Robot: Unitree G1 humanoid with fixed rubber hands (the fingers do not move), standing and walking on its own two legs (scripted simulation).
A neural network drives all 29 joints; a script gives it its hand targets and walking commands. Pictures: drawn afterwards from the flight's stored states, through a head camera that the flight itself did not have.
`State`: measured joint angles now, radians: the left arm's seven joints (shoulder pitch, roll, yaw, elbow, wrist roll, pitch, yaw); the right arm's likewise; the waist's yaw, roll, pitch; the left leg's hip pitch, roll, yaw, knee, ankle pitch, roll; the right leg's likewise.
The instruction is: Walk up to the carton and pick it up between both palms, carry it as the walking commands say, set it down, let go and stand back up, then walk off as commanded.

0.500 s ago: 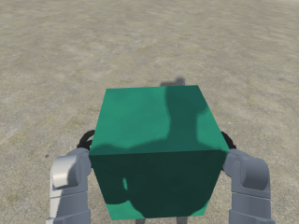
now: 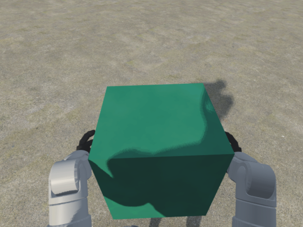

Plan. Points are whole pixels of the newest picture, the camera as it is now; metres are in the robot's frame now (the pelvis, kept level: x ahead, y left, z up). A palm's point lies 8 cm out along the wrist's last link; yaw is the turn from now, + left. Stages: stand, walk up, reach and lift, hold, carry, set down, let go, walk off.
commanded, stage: carry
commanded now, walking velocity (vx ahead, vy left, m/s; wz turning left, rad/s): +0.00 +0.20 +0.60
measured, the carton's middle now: (157, 152) +0.32 +0.00 +0.02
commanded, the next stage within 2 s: none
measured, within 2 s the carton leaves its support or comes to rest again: neither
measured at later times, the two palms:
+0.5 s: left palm out of the picture +0.15 +0.39 +0.07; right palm (138, 165) +0.24 +0.05 +0.08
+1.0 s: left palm out of the picture +0.01 +0.51 +0.10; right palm (62, 202) +0.15 +0.18 +0.11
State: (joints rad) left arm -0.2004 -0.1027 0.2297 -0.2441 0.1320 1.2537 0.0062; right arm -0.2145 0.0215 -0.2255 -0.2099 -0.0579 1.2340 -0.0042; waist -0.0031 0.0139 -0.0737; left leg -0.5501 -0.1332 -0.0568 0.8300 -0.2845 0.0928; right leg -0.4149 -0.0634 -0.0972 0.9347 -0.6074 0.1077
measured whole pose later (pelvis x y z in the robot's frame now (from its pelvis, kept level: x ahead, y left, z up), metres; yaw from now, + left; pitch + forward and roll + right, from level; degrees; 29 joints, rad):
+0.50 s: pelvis -0.06 +0.15 +0.00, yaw +15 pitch +2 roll -2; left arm -0.19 -0.11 0.23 -0.28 0.12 1.24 0.01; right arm -0.20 0.03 -0.23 -0.25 -0.06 1.22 0.00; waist 0.00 0.01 -0.03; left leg -0.55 -0.16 -0.07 0.77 -0.24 0.10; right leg -0.44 -0.07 -0.11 0.94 -0.61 0.12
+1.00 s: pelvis -0.17 +0.25 +0.03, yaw +22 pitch +5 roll -5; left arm -0.18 -0.12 0.23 -0.30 0.11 1.22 0.02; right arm -0.19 0.03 -0.23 -0.29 -0.06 1.22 0.00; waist 0.00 0.06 -0.08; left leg -0.50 -0.15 -0.07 0.47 -0.06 -0.17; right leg -0.30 -0.03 -0.11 0.44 -0.28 0.06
